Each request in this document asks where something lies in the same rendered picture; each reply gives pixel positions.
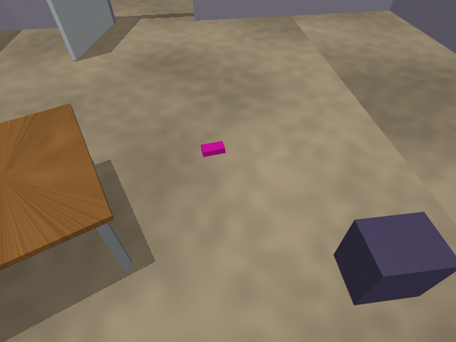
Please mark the coffee table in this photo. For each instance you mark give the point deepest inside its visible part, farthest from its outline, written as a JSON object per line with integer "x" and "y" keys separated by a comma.
{"x": 49, "y": 188}

